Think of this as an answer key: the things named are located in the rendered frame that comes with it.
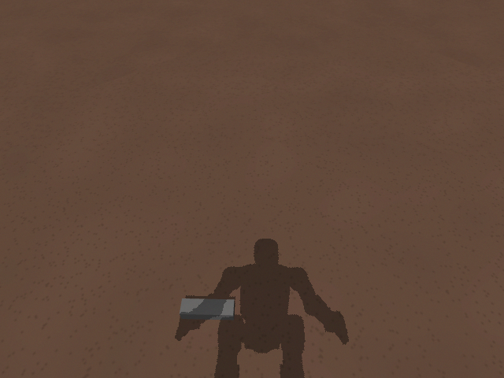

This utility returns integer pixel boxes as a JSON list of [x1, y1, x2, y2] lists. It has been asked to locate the carton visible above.
[[180, 298, 235, 320]]

